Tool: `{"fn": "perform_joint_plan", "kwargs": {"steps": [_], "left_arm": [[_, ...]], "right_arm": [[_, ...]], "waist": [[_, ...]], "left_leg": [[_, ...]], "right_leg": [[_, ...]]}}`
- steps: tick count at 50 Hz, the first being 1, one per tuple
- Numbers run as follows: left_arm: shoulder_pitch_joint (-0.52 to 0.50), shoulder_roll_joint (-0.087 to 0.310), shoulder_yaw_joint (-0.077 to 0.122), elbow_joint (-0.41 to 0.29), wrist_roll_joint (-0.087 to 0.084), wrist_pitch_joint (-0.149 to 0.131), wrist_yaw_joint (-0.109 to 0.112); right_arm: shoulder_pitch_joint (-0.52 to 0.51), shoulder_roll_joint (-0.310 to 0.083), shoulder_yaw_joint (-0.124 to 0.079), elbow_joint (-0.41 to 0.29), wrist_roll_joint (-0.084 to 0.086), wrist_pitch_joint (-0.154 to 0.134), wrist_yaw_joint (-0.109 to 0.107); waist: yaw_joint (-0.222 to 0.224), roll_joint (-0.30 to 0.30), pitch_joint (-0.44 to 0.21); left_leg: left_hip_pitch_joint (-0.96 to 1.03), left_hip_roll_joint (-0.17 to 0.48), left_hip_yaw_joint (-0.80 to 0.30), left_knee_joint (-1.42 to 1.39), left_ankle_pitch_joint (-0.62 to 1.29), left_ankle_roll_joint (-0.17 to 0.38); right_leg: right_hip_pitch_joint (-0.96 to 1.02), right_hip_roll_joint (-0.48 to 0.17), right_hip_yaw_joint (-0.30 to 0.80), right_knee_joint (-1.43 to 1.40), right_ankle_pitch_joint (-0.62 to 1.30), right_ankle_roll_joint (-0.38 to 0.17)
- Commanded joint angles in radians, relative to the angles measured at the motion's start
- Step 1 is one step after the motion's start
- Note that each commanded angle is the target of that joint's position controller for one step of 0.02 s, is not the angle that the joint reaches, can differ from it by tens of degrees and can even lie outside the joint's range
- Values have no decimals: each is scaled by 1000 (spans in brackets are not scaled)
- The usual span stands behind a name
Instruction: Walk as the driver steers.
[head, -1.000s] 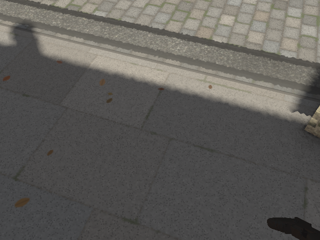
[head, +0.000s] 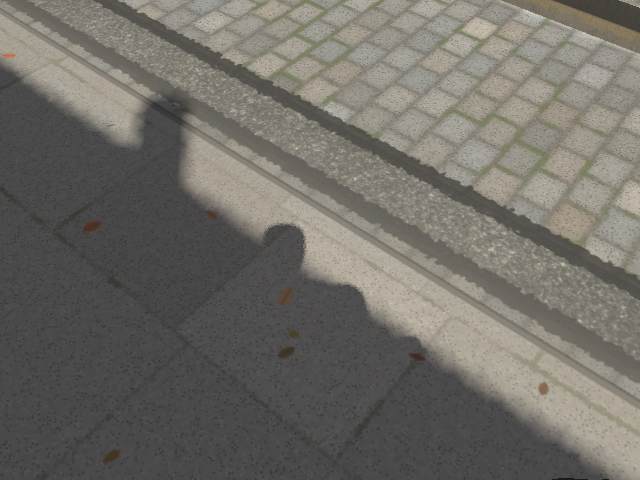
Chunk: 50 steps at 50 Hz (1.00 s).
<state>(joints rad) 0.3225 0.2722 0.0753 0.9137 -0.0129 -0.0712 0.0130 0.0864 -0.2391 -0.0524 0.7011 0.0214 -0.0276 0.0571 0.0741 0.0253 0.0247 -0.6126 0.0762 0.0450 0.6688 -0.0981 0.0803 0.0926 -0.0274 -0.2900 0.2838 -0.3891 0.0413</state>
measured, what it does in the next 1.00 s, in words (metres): walks ahead: left foot, then right foot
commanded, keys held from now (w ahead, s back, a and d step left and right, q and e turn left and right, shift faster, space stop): w+q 0.04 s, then w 0.14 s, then w+e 0.20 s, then e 0.42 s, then no key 0.20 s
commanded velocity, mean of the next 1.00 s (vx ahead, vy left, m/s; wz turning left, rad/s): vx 0.30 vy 0.00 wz -0.16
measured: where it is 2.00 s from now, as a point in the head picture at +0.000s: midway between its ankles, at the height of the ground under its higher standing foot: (339, 439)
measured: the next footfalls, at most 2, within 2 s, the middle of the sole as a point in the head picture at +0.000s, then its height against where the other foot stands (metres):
left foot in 0.04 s outside the picture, level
right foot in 0.58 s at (393, 471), level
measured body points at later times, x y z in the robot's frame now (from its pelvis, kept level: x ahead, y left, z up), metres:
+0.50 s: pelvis +0.27 +0.03 +0.01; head +0.30 +0.04 +0.46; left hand +0.42 +0.28 -0.11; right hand +0.34 -0.24 -0.11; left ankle +0.15 +0.10 -0.73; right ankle +0.47 -0.10 -0.68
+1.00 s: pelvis +0.42 +0.02 +0.00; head +0.45 +0.01 +0.45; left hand +0.64 +0.25 -0.09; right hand +0.49 -0.27 -0.11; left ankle +0.50 +0.17 -0.70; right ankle +0.47 -0.07 -0.73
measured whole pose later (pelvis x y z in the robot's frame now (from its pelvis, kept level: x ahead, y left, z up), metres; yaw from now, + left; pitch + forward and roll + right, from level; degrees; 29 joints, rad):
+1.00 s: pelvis +0.42 +0.02 +0.00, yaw -13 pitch +3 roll +0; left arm 0.14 0.28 0.06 0.66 0.01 0.02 0.02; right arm 0.20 -0.27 -0.05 0.73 0.00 0.00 -0.05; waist 0.01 0.01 0.00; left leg -0.50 0.03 -0.08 0.77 -0.30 -0.07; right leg -0.41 0.13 0.13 0.51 -0.15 -0.06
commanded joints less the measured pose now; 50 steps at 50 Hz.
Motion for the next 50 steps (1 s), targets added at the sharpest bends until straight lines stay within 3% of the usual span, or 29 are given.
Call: {"fn": "perform_joint_plan", "kwargs": {"steps": [1,2,3,4,5,6,7,8,9,11,13,19,22,24,26,28,29,30,31,32,33,34,35,36,38,40,42,46,50], "left_arm": [[-46,219,50,-57,-13,13,11],[-51,208,43,-63,-14,16,14],[-13,118,13,-86,26,4,8],[44,38,-18,-132,17,-35,-8],[-73,139,5,-133,-26,-68,-22],[-118,142,6,-148,-47,-77,-25],[-126,127,3,-138,-28,-76,-15],[-121,132,10,-126,-6,-65,-9],[-92,128,13,-117,-1,-50,-12],[-51,102,11,-96,0,-22,-13],[-91,86,7,-104,4,-6,-9],[-229,58,-5,-140,-8,-13,-26],[-293,37,-16,-171,3,-21,-43],[-304,42,-15,-193,5,-24,-61],[-262,73,-3,-206,10,-25,-77],[-91,134,26,-177,11,-24,-81],[15,181,46,-159,14,-25,-69],[58,263,58,-171,23,-19,-48],[32,283,52,-203,38,-20,-46],[-3,221,46,-234,27,-4,-45],[-73,174,33,-256,11,8,-41],[-118,146,23,-261,-3,21,-36],[-146,132,18,-269,-4,30,-29],[-160,136,19,-277,8,38,-27],[-175,156,28,-290,21,43,-22],[-162,176,36,-295,19,48,-10],[-170,172,35,-304,12,60,4],[-180,151,23,-310,18,82,14],[-167,130,9,-305,26,91,6]], "right_arm": [[94,-134,-55,-65,5,-8,3],[264,-198,-91,-19,6,-6,-10],[371,-294,-117,5,5,2,-35],[318,-339,-110,-31,0,-15,-31],[343,-237,-81,-22,-8,-25,-21],[308,-198,-70,-12,-11,-34,-20],[227,-166,-58,-23,-8,-40,-19],[163,-126,-45,-33,-15,-44,-21],[140,-116,-40,-40,-24,-48,-24],[140,-126,-41,-26,-23,-61,-27],[169,-143,-45,-3,-25,-73,-35],[210,-149,-41,48,-33,-76,-56],[214,-151,-39,75,-34,-67,-68],[214,-161,-41,85,-29,-51,-78],[183,-184,-48,78,-19,-32,-92],[144,-200,-53,61,-15,-12,-108],[136,-194,-47,51,-15,-11,-110],[209,-112,-20,22,-55,-22,-100],[321,-62,5,7,-50,-41,-80],[269,-164,-15,25,-26,-49,-64],[175,-178,-19,-8,-7,-45,-64],[135,-167,-20,-7,-16,-32,-75],[123,-175,-27,-16,-27,-14,-88],[136,-168,-29,-21,-28,3,-91],[175,-129,-21,-18,-34,15,-102],[170,-121,-20,-20,-38,16,-113],[166,-124,-20,-14,-35,21,-117],[107,-118,-19,-34,-28,25,-113],[103,-114,-19,-44,-23,1,-97]], "waist": [[-131,-119,-61],[-217,-87,-150],[-218,115,-232],[-124,261,-383],[-198,90,-362],[-178,69,-233],[-130,-23,-148],[-94,-11,-112],[-68,14,-102],[-46,11,-93],[-56,6,-58],[-119,28,8],[-140,23,44],[-140,39,30],[-108,70,-12],[-23,81,-104],[36,27,-162],[-11,-190,-283],[-69,-311,-471],[-8,-131,-507],[-14,-74,-372],[-42,21,-241],[-66,8,-175],[-93,-37,-141],[-111,-97,-133],[-103,-106,-172],[-93,-114,-209],[-62,-158,-174],[-49,-175,-152]], "left_leg": [[193,-111,96,-36,-111,66],[460,-152,81,-105,-48,106],[764,64,-245,-118,9,174],[1006,279,-835,-316,-197,372],[977,276,-793,-394,-199,311],[858,247,-628,-381,-123,265],[692,202,-494,-378,-2,224],[579,160,-401,-392,90,201],[507,138,-358,-418,136,193],[461,125,-277,-459,232,192],[459,120,-207,-487,300,181],[517,92,-47,-540,222,98],[549,98,26,-498,399,70],[611,119,44,-429,506,62],[677,136,46,-316,701,47],[678,116,59,-79,833,11],[590,57,89,147,691,-38],[301,-51,90,497,6,-99],[1,-219,-83,808,-619,-144],[-19,-135,-208,844,-537,-121],[-63,-97,-180,791,-459,-110],[-66,-59,-152,703,-407,-115],[-27,-38,-148,624,-370,-120],[38,-35,-140,566,-348,-121],[89,-51,-116,453,-322,-137],[85,-62,-121,370,-285,-157],[84,-52,-130,320,-222,-169],[121,-44,-121,202,-177,-168],[210,-54,-98,23,-214,-140]], "right_leg": [[-11,-258,51,256,1081,-139],[-129,-213,31,491,1020,-102],[-443,-146,41,828,406,-58],[-786,53,238,1120,-204,-20],[-881,1,374,1156,-144,-45],[-912,-42,355,1106,-62,-69],[-857,-94,351,1022,19,-72],[-791,-124,353,948,64,-69],[-727,-141,359,919,96,-65],[-700,-143,343,869,143,-48],[-756,-146,341,798,229,-31],[-795,-92,335,472,538,-45],[-751,-48,293,337,575,-59],[-741,-23,267,301,533,-70],[-705,15,236,287,411,-95],[-522,79,206,243,360,-132],[-341,72,251,150,543,-168],[-25,-158,536,260,1009,-273],[249,-381,992,205,1142,-507],[198,-323,896,169,954,-463],[68,-274,775,143,790,-410],[-105,-222,695,99,677,-362],[-241,-191,665,62,586,-342],[-347,-157,647,29,523,-328],[-429,-116,601,18,564,-321],[-411,-113,600,40,598,-317],[-391,-113,599,52,491,-296],[-428,-95,625,41,208,-265],[-391,-116,674,96,249,-259]]}}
